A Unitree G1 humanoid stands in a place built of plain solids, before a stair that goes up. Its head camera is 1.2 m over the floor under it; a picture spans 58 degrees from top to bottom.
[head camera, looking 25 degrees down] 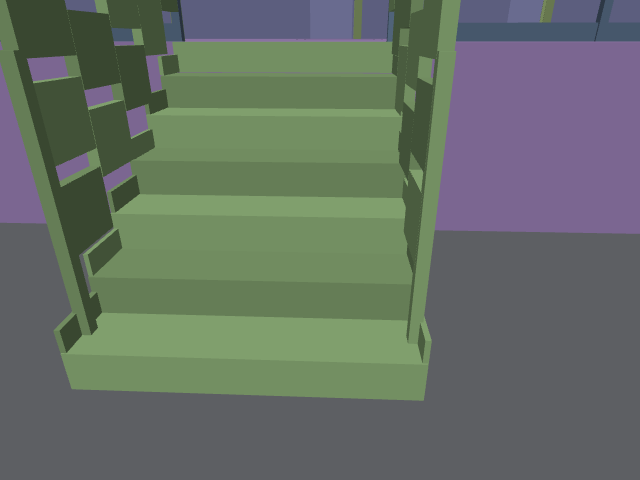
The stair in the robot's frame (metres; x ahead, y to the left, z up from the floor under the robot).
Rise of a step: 0.17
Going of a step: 0.26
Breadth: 1.32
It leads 2 degrees to the right of straight ahead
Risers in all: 7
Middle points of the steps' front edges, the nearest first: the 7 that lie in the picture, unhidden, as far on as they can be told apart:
1.21 0.28 0.17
1.47 0.27 0.34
1.73 0.26 0.51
1.99 0.24 0.67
2.25 0.23 0.84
2.51 0.22 1.01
2.77 0.21 1.18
